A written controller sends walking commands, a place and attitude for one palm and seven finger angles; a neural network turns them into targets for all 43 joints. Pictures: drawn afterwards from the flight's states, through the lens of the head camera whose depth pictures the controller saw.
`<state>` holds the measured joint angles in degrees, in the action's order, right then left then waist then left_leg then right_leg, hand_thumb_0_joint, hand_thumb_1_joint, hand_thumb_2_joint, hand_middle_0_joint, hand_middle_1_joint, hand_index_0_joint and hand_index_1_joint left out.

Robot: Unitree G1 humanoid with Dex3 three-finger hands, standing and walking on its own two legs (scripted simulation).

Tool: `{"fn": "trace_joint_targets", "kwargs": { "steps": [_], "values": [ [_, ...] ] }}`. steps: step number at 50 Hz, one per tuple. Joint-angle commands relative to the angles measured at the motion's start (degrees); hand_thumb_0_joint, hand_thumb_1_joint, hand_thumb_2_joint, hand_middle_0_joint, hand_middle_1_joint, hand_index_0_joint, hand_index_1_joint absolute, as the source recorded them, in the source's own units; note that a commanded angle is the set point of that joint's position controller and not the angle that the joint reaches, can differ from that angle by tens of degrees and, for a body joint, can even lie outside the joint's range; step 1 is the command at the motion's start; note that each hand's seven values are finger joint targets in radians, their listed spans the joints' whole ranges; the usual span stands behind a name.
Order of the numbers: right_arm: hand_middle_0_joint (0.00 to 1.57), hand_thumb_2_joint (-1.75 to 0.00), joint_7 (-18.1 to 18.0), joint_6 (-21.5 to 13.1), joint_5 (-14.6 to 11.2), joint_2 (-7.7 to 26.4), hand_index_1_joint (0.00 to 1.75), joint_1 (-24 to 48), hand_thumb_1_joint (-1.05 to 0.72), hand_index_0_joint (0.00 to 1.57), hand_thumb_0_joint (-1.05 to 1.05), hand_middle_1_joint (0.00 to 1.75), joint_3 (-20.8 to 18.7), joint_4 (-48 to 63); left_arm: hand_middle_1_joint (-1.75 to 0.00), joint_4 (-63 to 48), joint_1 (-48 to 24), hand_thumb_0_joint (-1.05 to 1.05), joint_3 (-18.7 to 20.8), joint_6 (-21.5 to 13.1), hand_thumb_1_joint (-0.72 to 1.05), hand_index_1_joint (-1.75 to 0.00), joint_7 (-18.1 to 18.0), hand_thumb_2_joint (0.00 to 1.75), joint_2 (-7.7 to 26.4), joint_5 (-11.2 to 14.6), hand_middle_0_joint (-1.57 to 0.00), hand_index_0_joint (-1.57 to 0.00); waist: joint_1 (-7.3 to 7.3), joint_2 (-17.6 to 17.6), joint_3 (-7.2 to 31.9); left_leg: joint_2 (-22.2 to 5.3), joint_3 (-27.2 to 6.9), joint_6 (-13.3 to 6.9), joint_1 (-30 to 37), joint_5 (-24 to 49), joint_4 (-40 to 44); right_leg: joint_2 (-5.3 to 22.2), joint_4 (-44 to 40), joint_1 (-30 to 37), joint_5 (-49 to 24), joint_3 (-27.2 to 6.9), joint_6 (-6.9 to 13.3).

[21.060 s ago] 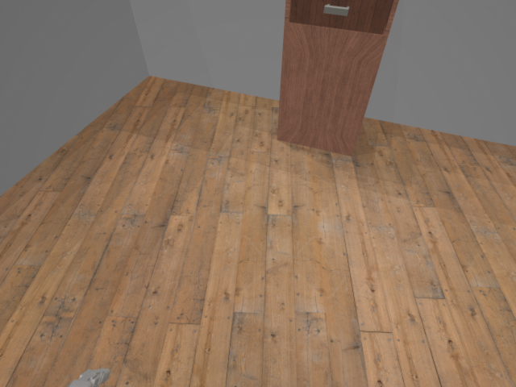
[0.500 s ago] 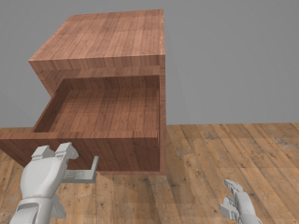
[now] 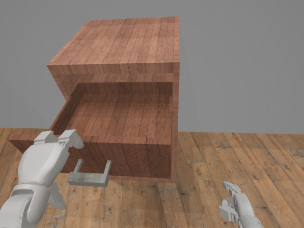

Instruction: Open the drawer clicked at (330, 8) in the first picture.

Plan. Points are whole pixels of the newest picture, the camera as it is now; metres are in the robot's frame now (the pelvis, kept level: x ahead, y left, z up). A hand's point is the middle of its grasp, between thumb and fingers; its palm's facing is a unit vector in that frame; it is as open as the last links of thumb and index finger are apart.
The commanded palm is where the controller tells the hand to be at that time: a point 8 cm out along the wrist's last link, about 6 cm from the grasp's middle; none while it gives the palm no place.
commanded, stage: lift the hand off the handle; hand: left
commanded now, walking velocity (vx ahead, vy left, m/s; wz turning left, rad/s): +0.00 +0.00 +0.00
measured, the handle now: (91, 171) +0.23 +0.23 +0.02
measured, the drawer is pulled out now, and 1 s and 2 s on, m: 0.30 0.30 0.30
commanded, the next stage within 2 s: draw the hand back to the body in 0.42 s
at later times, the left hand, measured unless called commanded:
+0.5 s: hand (49, 156) +0.19 +0.26 +0.16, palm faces +0.11 -0.06 -0.99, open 13.8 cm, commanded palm +0.15 +0.26 +0.22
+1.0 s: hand (46, 160) +0.18 +0.25 +0.16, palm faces +0.14 -0.05 -0.99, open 13.8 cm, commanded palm +0.14 +0.26 +0.22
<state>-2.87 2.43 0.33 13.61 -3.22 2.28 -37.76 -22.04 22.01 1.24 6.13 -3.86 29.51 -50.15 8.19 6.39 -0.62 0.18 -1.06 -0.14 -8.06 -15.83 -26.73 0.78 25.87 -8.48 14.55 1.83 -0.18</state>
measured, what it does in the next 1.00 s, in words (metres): stands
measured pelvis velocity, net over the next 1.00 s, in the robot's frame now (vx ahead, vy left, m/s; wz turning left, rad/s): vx -0.02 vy -0.01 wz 0.00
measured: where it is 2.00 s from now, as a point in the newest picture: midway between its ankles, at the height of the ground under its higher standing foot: outside the picture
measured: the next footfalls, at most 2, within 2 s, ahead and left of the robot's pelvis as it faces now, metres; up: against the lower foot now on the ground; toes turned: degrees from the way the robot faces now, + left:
none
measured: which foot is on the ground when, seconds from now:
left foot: down 0.00-1.00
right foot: down 0.00-1.00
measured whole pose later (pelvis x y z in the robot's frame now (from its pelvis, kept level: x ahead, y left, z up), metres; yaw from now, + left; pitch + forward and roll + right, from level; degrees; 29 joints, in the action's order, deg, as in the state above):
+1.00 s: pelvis -0.02 -0.01 +0.00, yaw +0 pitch -4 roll +0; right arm -1.2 1.0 -1.1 15.1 -3.9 2.7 -37.0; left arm -28.0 20.9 8.7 5.8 2.4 34.4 -43.0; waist 7.1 7.7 -0.8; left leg 0.1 -1.3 0.3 -8.0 -14.0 -25.9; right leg 0.7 25.7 -8.7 13.1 2.0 0.2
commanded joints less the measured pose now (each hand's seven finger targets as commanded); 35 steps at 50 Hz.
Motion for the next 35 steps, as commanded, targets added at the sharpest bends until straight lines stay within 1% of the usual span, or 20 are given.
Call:
{"fn": "trace_joint_targets", "kwargs": {
  "steps": [1, 3, 7, 9, 11, 12, 13, 16, 17, 18, 19, 21, 22, 24, 27, 28, 29, 32, 33, 35],
  "values": [
    [0.2, -0.9, -0.46, -2.83, -0.11, 5.41, 0.3, 10.73, -0.9, 0.2, 0.0, 0.3, -1.99, 9.94, -1.2, -16.6, -11.6, 0.0, 10.89, -0.54, -0.5, -1.2, -2.72, 0.3, 12.82, -0.21, -0.3, -0.3, -0.79, -1.14, 9.17, 0.21, 0.49, -0.33, 3.09, 18.75, 4.43, -1.22, -4.52, 3.22, -11.87, 0.24, 1.22],
    [0.2, -0.9, -0.04, -3.12, -0.1, 4.73, 0.3, 11.27, -0.9, 0.2, 0.0, 0.3, -1.19, 9.95, -1.2, -16.74, -14.44, 0.0, 9.81, 0.04, -0.5, -1.2, -1.99, 0.3, 11.82, -0.2, -0.3, -0.3, -0.84, -0.96, 9.11, 0.22, 0.23, -0.24, 2.61, 17.69, 4.93, -1.02, -4.56, 3.47, -10.13, 0.66, 1.4],
    [0.2, -0.9, 0.62, -2.12, -1.38, 5.59, 0.3, 12.96, -0.9, 0.2, 0.0, 0.3, -1.52, 10.01, -1.2, -13.45, -11.97, 0.0, 13.42, 3.58, -0.5, -1.2, 0.54, 0.3, 14.59, 2.04, -0.3, -0.3, -0.39, -1.68, 7.29, 0.02, 0.32, -0.03, 1.03, 17.26, 6.05, -1.43, -4.9, 5.32, -11.65, -0.35, 1.37],
    [0.2, -0.9, 0.93, -1.17, -1.33, 5.34, 0.3, 12.22, -0.9, 0.2, 0.0, 0.3, -1.44, 9.23, -1.2, -11.33, -12.89, 0.0, 10.07, 5.28, -0.5, -1.2, 2.55, 0.3, 12.7, 2.1, -0.3, -0.3, -1.09, -2.15, 5.66, 0.23, 0.79, -0.11, 0.52, 16.74, 7.52, -1.25, -5.25, 5.06, -10.62, 0.41, 1.12],
    [0.2, -0.9, 1.05, -1.05, -1.52, 6.0, 0.3, 12.64, -0.9, 0.2, 0.0, 0.3, -1.42, 10.31, -1.2, -12.72, -13.38, 0.0, 11.64, 6.27, -0.5, -1.2, 4.26, 0.3, 14.82, 2.79, -0.3, -0.3, -0.58, -3.56, 6.48, 0.39, 0.91, -0.37, 0.22, 16.31, 7.43, -1.16, -5.13, 5.73, -11.1, 0.27, 0.8],
    [0.2, -0.9, 1.05, -1.24, -2.15, 6.27, 0.3, 13.85, -0.9, 0.2, 0.0, 0.3, -1.16, 10.91, -1.2, -13.7, -13.54, 0.0, 14.09, 6.71, -0.5, -1.2, 4.94, 0.3, 16.76, 4.0, -0.3, -0.3, -0.56, -1.58, 7.51, 0.0, 0.68, -0.29, -0.01, 15.66, 6.99, -1.59, -4.78, 6.51, -11.09, -0.5, 1.0],
    [0.2, -0.9, 1.33, -1.3, -1.55, 5.81, 0.3, 13.43, -0.9, 0.2, 0.0, 0.3, -0.66, 11.23, -1.2, -15.46, -15.9, 0.0, 11.53, 6.44, -0.5, -1.2, 5.83, 0.3, 15.3, 3.15, -0.3, -0.3, -0.41, -1.94, 9.88, 0.54, 0.8, -0.44, 0.7, 16.87, 6.89, -0.97, -4.31, 7.34, -11.5, 0.18, 1.0],
    [0.2, -0.9, 1.12, -1.37, -1.53, 6.47, 0.3, 12.76, -0.9, 0.2, 0.0, 0.3, -1.17, 11.92, -1.2, -18.24, -13.38, 0.0, 14.18, 5.52, -0.5, -1.2, 6.58, 0.3, 17.83, 4.09, -0.3, -0.3, -0.44, -3.25, 10.5, 0.39, 1.09, -0.7, 1.59, 17.69, 6.4, -1.0, -4.7, 7.27, -13.33, 0.0, 0.45],
    [0.2, -0.9, 1.03, -1.88, -2.11, 6.58, 0.3, 13.25, -0.9, 0.2, 0.0, 0.3, -0.91, 12.13, -1.2, -17.95, -12.51, 0.0, 16.59, 5.08, -0.5, -1.2, 6.57, 0.3, 19.3, 5.5, -0.3, -0.3, -0.71, -2.68, 9.32, -0.11, 0.82, -0.45, 0.56, 15.61, 5.83, -1.42, -4.66, 6.69, -11.8, -0.53, 0.58],
    [0.2, -0.9, 1.34, -2.05, -1.41, 5.6, 0.3, 12.86, -0.9, 0.2, 0.0, 0.3, -0.27, 11.92, -1.2, -16.52, -12.49, 0.0, 12.37, 4.65, -0.5, -1.2, 7.13, 0.3, 14.84, 4.67, -0.3, -0.3, -0.7, -2.96, 7.96, 0.39, 0.9, -0.59, 0.32, 15.74, 6.14, -1.01, -4.8, 5.46, -10.48, 0.52, 0.67],
    [0.2, -0.9, 1.17, -1.82, -1.53, 5.71, 0.3, 11.38, -0.9, 0.2, 0.0, 0.3, -1.04, 10.55, -1.2, -13.15, -10.19, 0.0, 12.76, 4.24, -0.5, -1.2, 7.33, 0.3, 14.7, 5.22, -0.3, -0.3, -1.59, -4.74, 4.87, 0.12, 0.92, -0.64, -0.15, 14.63, 6.82, -1.33, -5.68, 3.98, -9.43, 0.77, 0.49],
    [0.2, -0.9, 1.01, -1.93, -1.5, 6.57, 0.3, 11.04, -0.9, 0.2, 0.0, 0.3, -1.1, 10.89, -1.2, -12.67, -11.71, 0.0, 14.93, 3.36, -0.5, -1.2, 7.32, 0.3, 16.75, 5.38, -0.3, -0.3, -1.12, -5.65, 4.51, 0.28, 0.96, -0.67, -0.85, 13.06, 6.49, -1.08, -5.8, 3.21, -8.25, 0.47, 0.36],
    [0.2, -0.9, 0.86, -2.47, -2.14, 6.74, 0.3, 11.74, -0.9, 0.2, 0.0, 0.3, -1.07, 11.23, -1.2, -14.08, -12.97, 0.0, 18.35, 2.79, -0.5, -1.2, 6.97, 0.3, 19.75, 6.79, -0.3, -0.3, -1.1, -3.51, 5.09, -0.11, 0.89, -0.44, -1.07, 11.58, 5.97, -1.27, -5.73, 3.75, -7.64, -0.48, 0.56],
    [0.2, -0.9, 0.91, -2.48, -1.38, 5.99, 0.3, 10.79, -0.9, 0.2, 0.0, 0.3, -1.25, 10.26, -1.2, -11.8, -12.94, 0.0, 16.02, 1.93, -0.5, -1.2, 6.48, 0.3, 17.45, 5.41, -0.3, -0.3, -1.23, -2.9, 5.58, 0.48, 0.99, -0.55, -0.46, 11.97, 6.12, -0.95, -6.02, 3.33, -6.36, -0.09, 0.66],
    [0.2, -0.9, 0.67, -3.89, -1.77, 6.45, 0.3, 11.67, -0.9, 0.2, 0.0, 0.3, -1.31, 11.44, -1.2, -16.96, -15.18, 0.0, 17.93, -0.13, -0.5, -1.2, 4.93, 0.3, 19.29, 6.68, -0.3, -0.3, -0.92, -0.11, 8.59, 0.35, 0.68, -0.32, 0.88, 11.49, 4.78, -0.89, -5.74, 3.75, -6.65, -0.85, 0.8],
    [0.2, -0.9, 0.77, -4.19, -0.95, 5.79, 0.3, 11.15, -0.9, 0.2, 0.0, 0.3, -0.91, 11.19, -1.2, -16.1, -16.32, 0.0, 15.18, -0.46, -0.5, -1.2, 4.81, 0.3, 16.94, 5.45, -0.3, -0.3, -0.78, -0.16, 9.71, 0.9, 0.74, -0.48, 1.33, 12.23, 4.64, -0.54, -5.64, 3.63, -6.35, -0.37, 0.87],
    [0.2, -0.9, 0.47, -4.09, -1.06, 5.86, 0.3, 10.21, -0.9, 0.2, 0.0, 0.3, -1.59, 9.99, -1.2, -12.94, -14.15, 0.0, 15.21, -0.55, -0.5, -1.2, 4.6, 0.3, 16.7, 5.82, -0.3, -0.3, -1.63, -1.41, 7.12, 0.77, 0.8, -0.48, 0.83, 11.07, 5.3, -0.73, -6.43, 2.55, -5.3, -0.19, 0.65],
    [0.2, -0.9, 0.11, -4.7, -1.69, 6.56, 0.3, 11.13, -0.9, 0.2, 0.0, 0.3, -1.55, 10.27, -1.2, -13.12, -16.15, 0.0, 18.41, -0.98, -0.5, -1.2, 3.97, 0.3, 19.91, 6.51, -0.3, -0.3, -1.26, -1.14, 6.33, 0.45, 0.54, -0.22, -0.22, 9.03, 4.85, -0.65, -6.51, 2.34, -3.82, -1.2, 0.82],
    [0.2, -0.9, 0.37, -4.78, -0.92, 6.03, 0.3, 10.94, -0.9, 0.2, 0.0, 0.3, -1.13, 10.25, -1.2, -12.42, -16.88, 0.0, 16.44, -0.89, -0.5, -1.2, 4.09, 0.3, 18.48, 4.96, -0.3, -0.3, -0.71, -1.14, 8.18, 1.0, 0.63, -0.34, -0.05, 10.04, 4.63, -0.23, -6.0, 2.97, -3.98, -0.79, 0.89],
    [0.2, -0.9, 0.3, -4.26, -1.17, 6.34, 0.3, 10.81, -0.9, 0.2, 0.0, 0.3, -1.61, 9.97, -1.2, -11.66, -14.56, 0.0, 15.81, -0.48, -0.5, -1.2, 4.05, 0.3, 17.6, 5.29, -0.3, -0.3, -0.98, -1.63, 6.12, 0.9, 0.76, -0.32, -0.49, 10.47, 5.29, -0.4, -6.21, 2.41, -4.93, -0.52, 0.64]
  ]
}}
